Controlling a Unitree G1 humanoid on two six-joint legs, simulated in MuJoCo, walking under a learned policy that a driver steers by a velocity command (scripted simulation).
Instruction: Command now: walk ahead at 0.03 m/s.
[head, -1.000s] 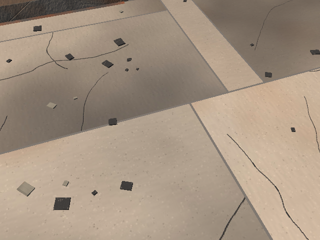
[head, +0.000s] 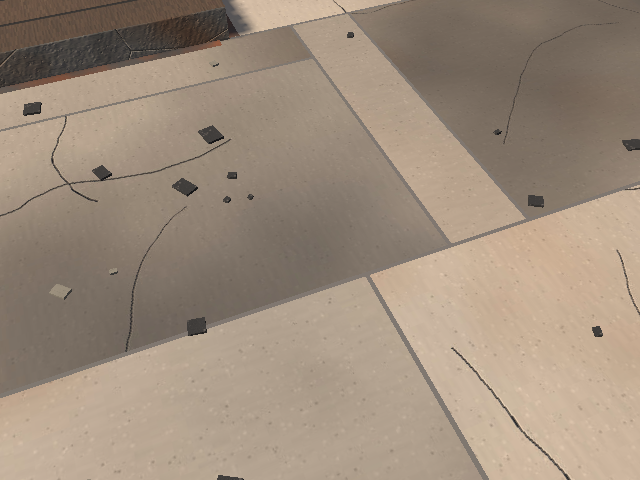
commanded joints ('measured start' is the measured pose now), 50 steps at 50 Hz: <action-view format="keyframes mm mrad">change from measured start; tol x32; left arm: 1 176 58 13 26 24 15 -4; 37 -358 84 27 -226 -39 -115 -91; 44 210 325 107 -94 -12 -111 -90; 50 -82 117 46 -126 -3 -129 -100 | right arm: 1 -30 -99 -17 -41 16 -2 -11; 14 -79 -53 -36 -33 37 -66 19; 20 396 -298 -106 93 31 -48 1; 50 208 -100 -56 -10 30 -64 -1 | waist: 1 60 73 10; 6 33 -254 61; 18 -66 -76 -11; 20 -146 348 -95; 38 -52 88 111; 44 94 -283 -451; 50 -24 -38 -69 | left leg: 1 -194 197 -233 -233 -553 16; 9 -330 114 -92 478 -299 -9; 18 287 66 21 9 -151 -14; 20 608 449 -588 -228 -360 164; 37 349 328 -132 -320 155 92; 42 356 279 -59 153 693 23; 44 -247 21 -97 833 -423 -56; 50 -204 241 -144 770 -159 -18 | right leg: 1 215 2 -23 -160 70 -51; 5 -59 -90 160 -445 -460 -149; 16 70 -154 147 -423 -113 -190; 23 -617 -62 21 586 19 -115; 39 -290 -1 -76 -128 338 -106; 42 185 69 -118 -124 282 -176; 44 810 -367 650 -270 4 -403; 50 167 -178 201 -488 250 -259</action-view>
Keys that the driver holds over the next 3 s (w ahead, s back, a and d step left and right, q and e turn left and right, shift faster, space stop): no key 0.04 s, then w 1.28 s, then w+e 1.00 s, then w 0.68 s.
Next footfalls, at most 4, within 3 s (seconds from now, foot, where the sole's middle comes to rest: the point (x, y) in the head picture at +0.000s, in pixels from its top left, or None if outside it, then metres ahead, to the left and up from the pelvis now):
0.02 right None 0.06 -0.14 -0.77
0.38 left None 0.13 0.12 -0.77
0.84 right None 0.49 -0.10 -0.77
1.42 left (269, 358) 0.79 0.16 -0.77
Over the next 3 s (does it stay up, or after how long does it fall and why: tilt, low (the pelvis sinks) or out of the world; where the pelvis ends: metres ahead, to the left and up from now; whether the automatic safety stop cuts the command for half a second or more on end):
stays up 1.43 -0.24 0.00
